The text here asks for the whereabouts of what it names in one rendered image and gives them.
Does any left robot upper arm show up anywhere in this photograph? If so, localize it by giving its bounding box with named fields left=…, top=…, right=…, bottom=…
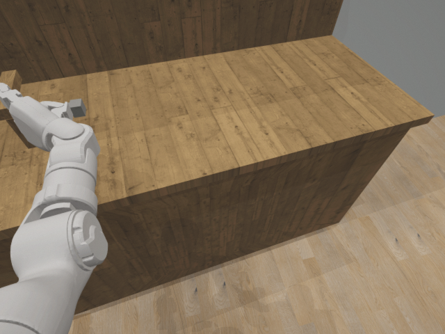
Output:
left=0, top=209, right=108, bottom=334

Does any counter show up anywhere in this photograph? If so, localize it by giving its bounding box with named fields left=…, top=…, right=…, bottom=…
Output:
left=0, top=0, right=434, bottom=315

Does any tap lever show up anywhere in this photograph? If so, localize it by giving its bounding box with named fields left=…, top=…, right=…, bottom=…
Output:
left=68, top=99, right=86, bottom=118

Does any robot left hand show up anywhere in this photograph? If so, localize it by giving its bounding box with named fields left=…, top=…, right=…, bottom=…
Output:
left=0, top=83, right=73, bottom=152

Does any robot left forearm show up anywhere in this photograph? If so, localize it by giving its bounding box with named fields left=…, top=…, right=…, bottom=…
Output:
left=10, top=118, right=100, bottom=277

